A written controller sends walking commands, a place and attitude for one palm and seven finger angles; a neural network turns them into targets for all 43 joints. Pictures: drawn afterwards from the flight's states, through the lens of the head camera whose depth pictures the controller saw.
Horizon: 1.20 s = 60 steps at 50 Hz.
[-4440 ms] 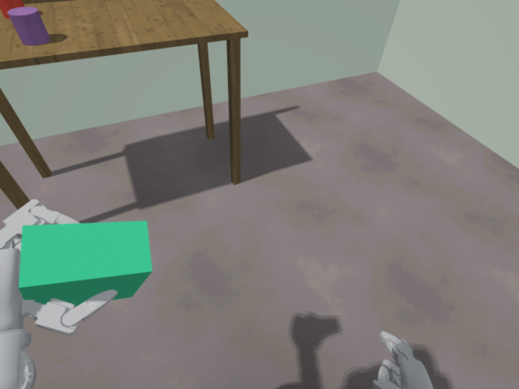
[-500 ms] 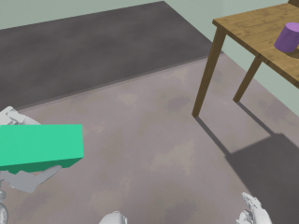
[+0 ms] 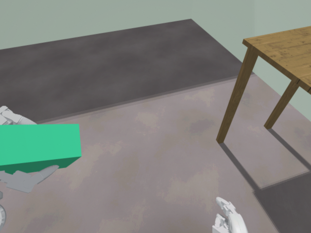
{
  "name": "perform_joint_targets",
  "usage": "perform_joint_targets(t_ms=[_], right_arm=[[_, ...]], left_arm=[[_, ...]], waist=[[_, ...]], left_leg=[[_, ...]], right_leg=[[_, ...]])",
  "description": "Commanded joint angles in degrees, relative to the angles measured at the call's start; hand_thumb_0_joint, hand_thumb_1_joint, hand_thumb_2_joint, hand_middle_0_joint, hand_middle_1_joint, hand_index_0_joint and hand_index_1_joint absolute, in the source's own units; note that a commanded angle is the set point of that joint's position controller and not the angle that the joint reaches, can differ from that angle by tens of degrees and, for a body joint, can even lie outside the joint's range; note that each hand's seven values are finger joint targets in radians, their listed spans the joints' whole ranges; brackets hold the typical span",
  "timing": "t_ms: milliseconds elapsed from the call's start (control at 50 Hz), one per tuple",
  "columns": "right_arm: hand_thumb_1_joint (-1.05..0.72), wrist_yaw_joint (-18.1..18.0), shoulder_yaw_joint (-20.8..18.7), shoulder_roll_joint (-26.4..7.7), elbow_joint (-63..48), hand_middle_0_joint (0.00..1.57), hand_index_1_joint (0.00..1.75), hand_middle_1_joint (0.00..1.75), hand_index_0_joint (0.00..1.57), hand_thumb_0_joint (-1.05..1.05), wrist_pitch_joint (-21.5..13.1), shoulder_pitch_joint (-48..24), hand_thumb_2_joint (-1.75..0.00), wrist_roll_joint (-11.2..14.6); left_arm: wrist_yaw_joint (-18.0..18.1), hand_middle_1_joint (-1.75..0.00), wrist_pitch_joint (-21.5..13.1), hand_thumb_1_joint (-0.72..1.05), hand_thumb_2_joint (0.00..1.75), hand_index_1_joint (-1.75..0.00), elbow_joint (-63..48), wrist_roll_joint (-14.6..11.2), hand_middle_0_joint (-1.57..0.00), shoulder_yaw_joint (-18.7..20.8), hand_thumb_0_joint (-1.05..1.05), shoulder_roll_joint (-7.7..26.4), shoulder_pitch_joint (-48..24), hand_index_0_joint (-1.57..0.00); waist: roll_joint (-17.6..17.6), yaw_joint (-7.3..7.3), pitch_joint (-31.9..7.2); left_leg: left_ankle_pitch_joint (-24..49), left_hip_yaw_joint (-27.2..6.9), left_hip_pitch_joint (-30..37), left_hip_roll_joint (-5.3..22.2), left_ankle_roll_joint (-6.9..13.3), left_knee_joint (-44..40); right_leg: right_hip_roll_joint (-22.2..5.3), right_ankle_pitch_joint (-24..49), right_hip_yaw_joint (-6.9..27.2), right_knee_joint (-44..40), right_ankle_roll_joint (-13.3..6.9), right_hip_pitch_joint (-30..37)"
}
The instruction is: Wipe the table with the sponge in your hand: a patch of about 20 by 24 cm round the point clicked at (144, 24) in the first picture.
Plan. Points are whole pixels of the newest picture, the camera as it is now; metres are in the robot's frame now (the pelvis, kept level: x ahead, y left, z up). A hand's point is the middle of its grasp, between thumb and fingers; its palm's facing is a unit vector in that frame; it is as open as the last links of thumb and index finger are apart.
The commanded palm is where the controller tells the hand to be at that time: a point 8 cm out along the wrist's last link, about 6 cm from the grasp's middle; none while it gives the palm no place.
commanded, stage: walk to a spot facing it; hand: left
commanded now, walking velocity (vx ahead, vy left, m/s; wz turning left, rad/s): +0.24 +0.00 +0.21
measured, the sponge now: (50, 149) +0.22 +0.23 +0.18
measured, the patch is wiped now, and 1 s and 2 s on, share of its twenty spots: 0.00 0.00 0.00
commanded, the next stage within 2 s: turn to face it in 0.12 s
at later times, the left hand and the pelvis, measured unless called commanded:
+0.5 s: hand (49, 115) +0.30 +0.27 +0.18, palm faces +0.44 -0.81 -0.40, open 10.2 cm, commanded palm +0.25 +0.29 +0.19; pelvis +0.08 +0.01 +0.01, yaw -3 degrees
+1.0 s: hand (131, 110) +0.34 +0.09 +0.17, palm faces +0.04 -0.84 -0.54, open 10.2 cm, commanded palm +0.29 +0.16 +0.19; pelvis +0.05 -0.05 +0.01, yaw -18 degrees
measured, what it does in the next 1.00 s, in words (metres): steps on the spot, turning right: left foot, then right foot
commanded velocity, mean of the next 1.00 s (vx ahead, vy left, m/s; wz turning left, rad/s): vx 0.04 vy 0.00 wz -0.42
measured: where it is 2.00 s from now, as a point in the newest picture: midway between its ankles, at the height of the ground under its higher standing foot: outside the picture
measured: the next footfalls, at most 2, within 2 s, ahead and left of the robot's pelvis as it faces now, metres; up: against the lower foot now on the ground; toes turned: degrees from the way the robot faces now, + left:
left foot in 0.38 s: +0.14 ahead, +0.13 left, +0.00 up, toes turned +10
right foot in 0.74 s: +0.14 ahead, -0.13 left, +0.00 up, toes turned -20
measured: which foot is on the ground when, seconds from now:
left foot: up 0.00-0.36, down 0.38-0.76, up 0.78-1.00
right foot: down 0.00-0.40, up 0.42-0.72, down 0.74-1.00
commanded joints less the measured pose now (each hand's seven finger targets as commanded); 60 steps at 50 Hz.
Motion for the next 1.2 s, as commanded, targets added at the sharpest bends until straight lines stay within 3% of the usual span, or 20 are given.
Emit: perform_joint_targets(t_ms=[0,60,140,220,300,340,380,400,440,520,680,700,720,740,760,780,800,840,940,1180], right_arm=[[-0.90,-0.87,-4.17,-8.95,-7.95,0.20,0.30,0.30,0.20,0.00,-1.28,-7.10,-0.90,0.04],[-0.90,-0.25,-4.47,-9.78,-7.73,0.20,0.30,0.30,0.20,0.00,0.09,-8.87,-0.90,0.40],[-0.90,-0.61,-5.02,-9.70,-8.71,0.20,0.30,0.30,0.20,0.00,0.56,-8.55,-0.90,0.16],[-0.90,-0.87,-5.28,-8.86,-10.64,0.20,0.30,0.30,0.20,0.00,0.20,-6.03,-0.90,-0.26],[-0.90,-1.58,-5.47,-9.62,-10.51,0.20,0.30,0.30,0.20,0.00,0.52,-3.38,-0.90,-0.22],[-0.90,-2.52,-6.34,-11.25,-10.88,0.20,0.30,0.30,0.20,0.00,0.80,-2.88,-0.90,0.14],[-0.90,-2.19,-6.52,-12.55,-11.64,0.20,0.30,0.30,0.20,0.00,0.49,-3.27,-0.90,0.48],[-0.90,-2.08,-5.98,-11.51,-10.60,0.20,0.30,0.30,0.20,0.00,0.06,-3.68,-0.90,-0.26],[-0.90,-1.43,-5.81,-11.27,-10.04,0.20,0.30,0.30,0.20,0.00,-0.57,-4.04,-0.90,-0.51],[-0.90,1.08,-5.77,-11.57,-10.82,0.20,0.30,0.30,0.20,0.00,-2.07,-3.31,-0.90,-0.02],[-0.90,2.64,-5.47,-10.45,-12.41,0.20,0.30,0.30,0.20,0.00,-1.58,-3.46,-0.90,0.22],[-0.90,2.75,-5.50,-10.25,-12.35,0.20,0.30,0.30,0.20,0.00,-1.22,-3.26,-0.90,0.47],[-0.90,2.89,-5.56,-9.53,-12.39,0.20,0.30,0.30,0.20,0.00,-0.81,-2.75,-0.90,0.90],[-0.90,2.54,-5.08,-7.73,-13.56,0.20,0.30,0.30,0.20,0.00,-0.46,-3.81,-0.90,0.82],[-0.90,2.10,-4.19,-7.73,-14.06,0.20,0.30,0.30,0.20,0.00,-0.49,-6.63,-0.90,0.41],[-0.90,2.23,-5.27,-8.43,-13.07,0.20,0.30,0.30,0.20,0.00,0.17,-5.62,-0.90,1.25],[-0.90,2.31,-5.03,-8.05,-13.25,0.20,0.30,0.30,0.20,0.00,0.97,-5.77,-0.90,1.01],[-0.90,2.22,-3.49,-6.94,-12.18,0.20,0.30,0.30,0.20,0.00,2.91,-8.29,-0.90,0.61],[-0.90,1.60,-5.42,-9.63,-11.54,0.20,0.30,0.30,0.20,0.00,4.38,-9.50,-0.90,0.34],[-0.90,2.03,-5.67,-11.61,-13.29,0.20,0.30,0.30,0.20,0.00,6.61,-7.44,-0.90,0.82]], left_arm=[[0.97,-1.60,-1.65,0.10,1.30,-1.60,-7.21,-0.06,-1.20,4.08,0.00,8.98,-10.92,-1.20],[0.56,-1.60,-3.19,0.10,1.30,-1.60,-13.47,-0.17,-1.20,4.31,0.00,9.79,-7.12,-1.20],[1.72,-1.60,-4.26,0.10,1.30,-1.60,-21.36,-0.52,-1.20,8.48,0.00,12.52,-2.18,-1.20],[3.12,-1.60,-3.90,0.10,1.30,-1.60,-20.14,-1.34,-1.20,10.22,0.00,10.75,7.25,-1.20],[3.62,-1.60,-3.39,0.10,1.30,-1.60,-16.63,-1.47,-1.20,8.15,0.00,8.02,5.89,-1.20],[3.23,-1.60,-3.74,0.10,1.30,-1.60,-16.14,-1.03,-1.20,5.31,0.00,6.46,2.15,-1.20],[2.74,-1.60,-4.53,0.10,1.30,-1.60,-16.39,-0.56,-1.20,4.69,0.00,7.35,-2.62,-1.20],[2.27,-1.60,-4.73,0.10,1.30,-1.60,-12.52,0.05,-1.20,5.14,0.00,8.38,-1.87,-1.20],[1.53,-1.60,-4.73,0.10,1.30,-1.60,-14.75,0.45,-1.20,3.26,0.00,8.21,-6.68,-1.20],[0.69,-1.60,-3.57,0.10,1.30,-1.60,-20.08,0.20,-1.20,0.79,0.00,6.11,-6.35,-1.20],[0.03,-1.60,-2.47,0.10,1.30,-1.60,-15.27,-1.44,-1.20,6.43,0.00,8.03,0.20,-1.20],[-0.04,-1.60,-2.34,0.10,1.30,-1.60,-14.63,-1.43,-1.20,6.83,0.00,8.45,0.12,-1.20],[-0.04,-1.60,-2.39,0.10,1.30,-1.60,-14.60,-1.07,-1.20,6.99,0.00,9.15,-0.96,-1.20],[0.24,-1.60,-2.09,0.10,1.30,-1.60,-12.55,-0.79,-1.20,7.54,0.00,9.96,0.94,-1.20],[0.87,-1.60,-2.02,0.10,1.30,-1.60,-13.40,-1.27,-1.20,9.81,0.00,12.01,0.63,-1.20],[0.75,-1.60,-1.11,0.10,1.30,-1.60,-12.99,-2.31,-1.20,9.59,0.00,10.56,2.61,-1.20],[0.75,-1.60,-1.55,0.10,1.30,-1.60,-14.82,-2.49,-1.20,10.20,0.00,11.14,3.77,-1.20],[1.52,-1.60,-2.21,0.10,1.30,-1.60,-16.18,-2.71,-1.20,11.56,0.00,11.08,6.68,-1.20],[2.31,-1.60,-3.29,0.10,1.30,-1.60,-20.86,-3.15,-1.20,11.13,0.00,11.52,6.13,-1.20],[1.26,-1.60,-1.50,0.10,1.30,-1.60,-13.51,-2.61,-1.20,7.82,0.00,8.97,4.98,-1.20]], waist=[[-17.06,-2.03,-5.59],[-8.71,-2.47,-2.38],[-6.54,-2.98,-5.12],[-6.05,-1.15,-7.54],[-6.36,-2.83,-10.11],[-1.00,-3.54,-9.90],[10.23,-2.66,-8.11],[10.76,-2.73,-7.11],[9.78,-2.50,-4.97],[12.58,-2.61,-6.53],[9.94,-2.16,-6.86],[6.99,-1.99,-7.97],[-1.07,-2.23,-9.64],[-14.97,-2.11,-10.57],[-19.50,-1.56,-9.63],[-19.19,-2.17,-12.28],[-15.64,-2.26,-11.91],[-8.86,-1.96,-14.07],[-4.49,-2.15,-14.04],[-10.89,-0.19,-10.57]], left_leg=[[-6.82,-6.81,-26.14,-3.22,1.02,35.50],[1.70,-6.16,-24.00,-0.62,-0.33,35.90],[4.31,-2.88,-16.90,-0.24,-0.27,21.48],[3.77,1.37,-14.53,-1.97,0.18,4.69],[12.25,4.52,-1.69,-4.34,-0.43,-9.52],[15.21,-0.26,6.45,1.01,0.76,-15.27],[33.23,-18.03,11.50,17.55,8.87,-18.24],[34.91,-19.31,9.95,20.17,10.84,-20.00],[38.80,-14.27,9.53,19.65,10.66,-17.90],[44.26,-0.36,9.76,14.86,6.39,-15.52],[33.77,6.05,5.59,15.42,1.96,-7.59],[31.62,6.79,4.18,14.12,1.02,-1.32],[24.15,8.88,1.05,9.91,-0.64,8.49],[-2.61,7.77,-12.97,2.18,-2.75,20.10],[-17.06,1.57,-21.77,-1.29,-4.11,28.47],[-12.91,-4.46,-20.00,-0.46,-4.01,33.24],[-9.51,-5.78,-21.70,0.06,-4.39,35.51],[-5.25,-6.14,-24.54,-0.87,-4.75,36.78],[-0.51,-6.44,-22.16,-2.38,-4.56,33.26],[-6.55,-3.65,-7.11,-5.86,-2.01,2.47]], right_leg=[[-23.54,-5.89,36.90,-19.95,-9.87,17.58],[-19.32,-9.25,24.53,-20.06,-8.53,9.07],[-17.53,-2.70,11.75,-19.93,-7.51,7.43],[-16.28,9.45,11.45,-15.75,-8.73,14.42],[-10.22,9.69,10.01,-9.11,-5.39,11.80],[-6.37,4.33,8.94,-1.49,-2.23,6.70],[0.64,-21.21,6.18,12.92,1.51,-7.84],[0.93,-23.18,7.29,21.59,1.63,-10.03],[-1.26,-18.23,8.81,24.08,2.06,-11.77],[-0.30,-9.43,4.88,17.23,3.02,-7.81],[2.43,-2.63,0.56,0.90,3.28,3.81],[2.09,2.81,1.24,-3.60,2.78,7.91],[-2.01,16.27,6.47,-7.46,0.80,12.03],[-11.14,43.81,22.70,-6.50,-4.82,20.55],[-17.56,60.67,30.90,-6.70,-8.61,21.24],[-16.50,53.02,30.87,-7.47,-6.95,19.73],[-15.88,46.53,29.43,-7.07,-7.56,20.98],[-13.21,42.74,26.09,-5.44,-8.56,24.12],[-11.36,30.10,25.22,-9.38,-6.91,19.56],[-8.24,-5.03,34.81,-19.53,-7.16,5.22]])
